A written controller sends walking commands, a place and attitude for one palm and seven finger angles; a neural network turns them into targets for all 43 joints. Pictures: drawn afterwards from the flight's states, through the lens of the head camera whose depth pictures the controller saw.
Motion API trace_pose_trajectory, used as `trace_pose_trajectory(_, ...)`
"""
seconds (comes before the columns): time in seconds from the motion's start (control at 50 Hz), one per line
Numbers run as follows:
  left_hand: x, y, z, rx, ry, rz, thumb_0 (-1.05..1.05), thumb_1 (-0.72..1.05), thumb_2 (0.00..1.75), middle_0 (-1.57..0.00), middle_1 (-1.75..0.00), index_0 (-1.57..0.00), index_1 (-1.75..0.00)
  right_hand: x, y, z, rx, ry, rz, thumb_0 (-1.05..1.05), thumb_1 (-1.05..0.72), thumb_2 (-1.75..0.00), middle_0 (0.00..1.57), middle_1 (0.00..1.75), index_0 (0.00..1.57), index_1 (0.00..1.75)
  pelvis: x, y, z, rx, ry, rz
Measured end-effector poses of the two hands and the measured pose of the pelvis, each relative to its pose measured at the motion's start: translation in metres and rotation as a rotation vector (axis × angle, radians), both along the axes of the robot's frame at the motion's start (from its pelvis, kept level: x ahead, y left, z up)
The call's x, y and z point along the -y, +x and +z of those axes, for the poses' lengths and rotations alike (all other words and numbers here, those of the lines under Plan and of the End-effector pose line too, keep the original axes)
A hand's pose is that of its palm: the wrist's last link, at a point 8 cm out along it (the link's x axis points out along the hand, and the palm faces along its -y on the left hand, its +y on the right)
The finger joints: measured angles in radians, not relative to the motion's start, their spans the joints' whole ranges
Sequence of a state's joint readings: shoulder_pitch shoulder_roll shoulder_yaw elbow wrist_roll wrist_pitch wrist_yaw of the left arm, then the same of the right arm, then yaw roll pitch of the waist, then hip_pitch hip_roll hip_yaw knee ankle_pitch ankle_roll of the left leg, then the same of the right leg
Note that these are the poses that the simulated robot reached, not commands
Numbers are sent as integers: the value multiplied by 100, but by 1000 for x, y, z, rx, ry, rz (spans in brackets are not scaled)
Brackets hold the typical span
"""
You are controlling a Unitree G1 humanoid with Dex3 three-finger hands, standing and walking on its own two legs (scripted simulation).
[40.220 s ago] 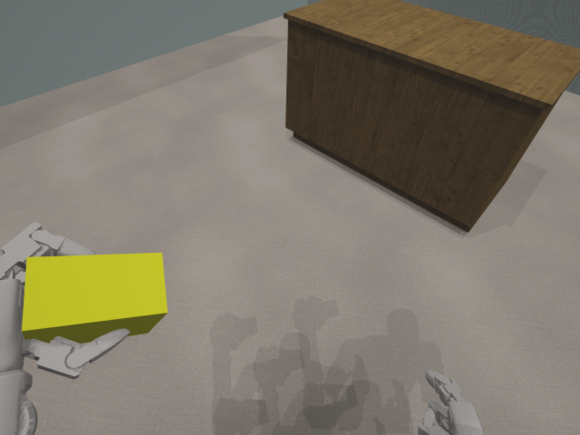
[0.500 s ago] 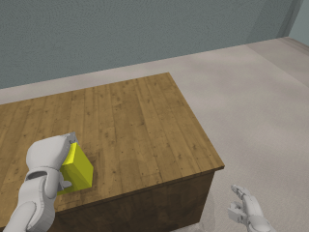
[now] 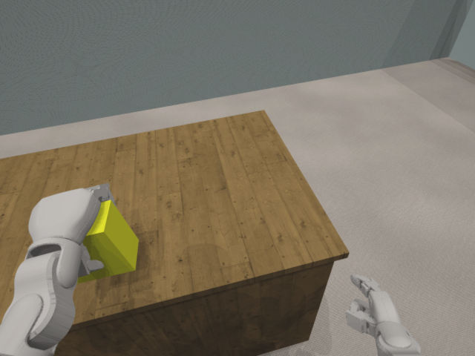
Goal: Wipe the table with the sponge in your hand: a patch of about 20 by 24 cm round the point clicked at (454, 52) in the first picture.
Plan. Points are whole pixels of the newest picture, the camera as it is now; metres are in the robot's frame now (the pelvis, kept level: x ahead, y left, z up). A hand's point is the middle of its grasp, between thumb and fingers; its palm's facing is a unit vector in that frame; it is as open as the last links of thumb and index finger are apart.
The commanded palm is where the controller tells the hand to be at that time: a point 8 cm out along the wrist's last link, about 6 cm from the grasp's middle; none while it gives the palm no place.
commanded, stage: lift the sponge slowly off the table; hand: left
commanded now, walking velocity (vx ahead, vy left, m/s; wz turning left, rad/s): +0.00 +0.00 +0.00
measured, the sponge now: (98, 249) +0.23 +0.29 +0.07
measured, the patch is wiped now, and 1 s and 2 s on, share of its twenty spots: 1.00 1.00 1.00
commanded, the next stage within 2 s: bring the sponge back beside the body in 0.10 s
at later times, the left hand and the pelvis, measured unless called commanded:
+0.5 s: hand (84, 236) +0.23 +0.29 +0.12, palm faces +0.07 -0.10 -0.99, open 10.3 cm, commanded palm +0.20 +0.29 +0.18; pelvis +0.00 +0.01 +0.00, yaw +0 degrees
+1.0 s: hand (81, 249) +0.21 +0.29 +0.11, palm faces +0.05 -0.12 -0.99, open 10.3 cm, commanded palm +0.18 +0.29 +0.18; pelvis +0.00 +0.00 +0.00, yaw +0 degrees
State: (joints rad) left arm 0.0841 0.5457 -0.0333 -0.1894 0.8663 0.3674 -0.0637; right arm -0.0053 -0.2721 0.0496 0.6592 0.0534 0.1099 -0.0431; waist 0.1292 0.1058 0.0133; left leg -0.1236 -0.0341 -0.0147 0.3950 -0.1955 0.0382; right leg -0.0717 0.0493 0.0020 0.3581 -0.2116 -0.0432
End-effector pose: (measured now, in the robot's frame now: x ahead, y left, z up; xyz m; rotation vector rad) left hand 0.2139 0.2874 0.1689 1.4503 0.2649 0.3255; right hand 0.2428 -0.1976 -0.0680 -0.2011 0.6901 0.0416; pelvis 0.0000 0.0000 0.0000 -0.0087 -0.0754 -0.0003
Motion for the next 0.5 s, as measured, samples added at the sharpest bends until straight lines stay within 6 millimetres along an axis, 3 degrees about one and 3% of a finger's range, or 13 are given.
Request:
trace_pose_trajectory(0.12, -2, 0, 6, 18, 5, 3, -1, -52, 105, -69, -132, -72, -132, -4, -3, -1, -3, 11, 2, 1, -91, -90, 20, 30, 20, 30, -2, -2, 0, -3, 0, -5)
trace_pose_trajectory(0.38, 4, -2, -2, 2, -10, -28, -1, -52, 105, -69, -132, -72, -132, -10, -9, -3, -9, 16, 11, 1, -91, -90, 20, 30, 20, 30, -6, -5, 0, -3, 0, -4)
trace_pose_trajectory(0.5, -2, -7, -1, 9, -9, 7, -1, -52, 105, -69, -132, -72, -132, -10, -8, -3, -15, 18, 15, 1, -91, -90, 20, 30, 20, 30, -5, -5, 0, -2, 0, -6)
